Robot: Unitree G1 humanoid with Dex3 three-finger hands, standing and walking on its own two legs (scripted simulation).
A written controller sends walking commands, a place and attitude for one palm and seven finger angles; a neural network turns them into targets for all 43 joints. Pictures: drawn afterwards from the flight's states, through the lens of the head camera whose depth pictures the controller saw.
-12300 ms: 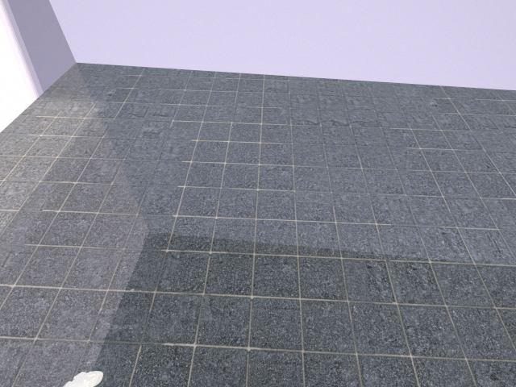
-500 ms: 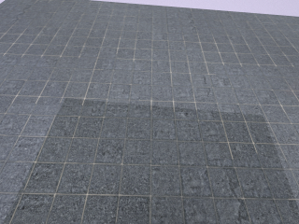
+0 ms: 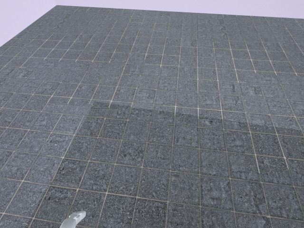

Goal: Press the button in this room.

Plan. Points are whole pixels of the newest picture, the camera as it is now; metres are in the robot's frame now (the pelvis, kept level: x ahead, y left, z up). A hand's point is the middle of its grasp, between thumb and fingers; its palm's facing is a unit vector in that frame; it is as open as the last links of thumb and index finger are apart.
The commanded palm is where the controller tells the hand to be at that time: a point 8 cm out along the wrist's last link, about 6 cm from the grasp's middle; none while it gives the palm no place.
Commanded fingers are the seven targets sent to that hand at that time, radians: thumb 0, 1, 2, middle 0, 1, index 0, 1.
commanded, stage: turn or walk to find it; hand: left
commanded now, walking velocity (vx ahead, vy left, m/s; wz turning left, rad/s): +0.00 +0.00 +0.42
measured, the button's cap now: out of the picture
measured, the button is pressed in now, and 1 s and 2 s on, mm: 0 0 0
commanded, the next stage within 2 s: none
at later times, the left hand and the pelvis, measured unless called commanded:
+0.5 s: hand out of the picture -0.06 +0.24 -0.18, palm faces +0.28 -0.93 -0.25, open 7.4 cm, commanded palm none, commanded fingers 0.00 0.90 0.90 -0.20 -0.30 -0.20 -0.30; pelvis -0.03 +0.02 -0.01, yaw +14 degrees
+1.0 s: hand out of the picture -0.04 +0.19 -0.14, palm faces +0.44 -0.85 -0.29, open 7.4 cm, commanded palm none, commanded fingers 0.00 0.90 0.90 -0.20 -0.30 -0.20 -0.30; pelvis -0.05 -0.02 +0.00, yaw +27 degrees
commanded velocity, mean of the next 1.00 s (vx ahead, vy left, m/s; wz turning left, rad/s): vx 0.00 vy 0.00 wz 0.42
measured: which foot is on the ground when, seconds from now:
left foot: down 0.00-0.00, up 0.02-0.42, down 0.44-0.88, up 0.90-1.00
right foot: down 0.00-0.44, up 0.46-0.86, down 0.88-1.00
